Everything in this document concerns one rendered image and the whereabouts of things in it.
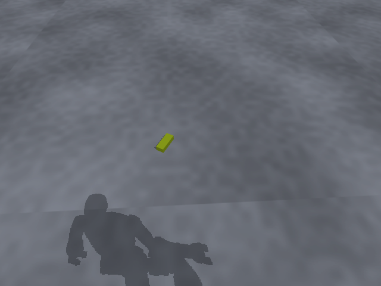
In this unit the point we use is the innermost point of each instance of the small box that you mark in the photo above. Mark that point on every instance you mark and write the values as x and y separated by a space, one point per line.
165 142

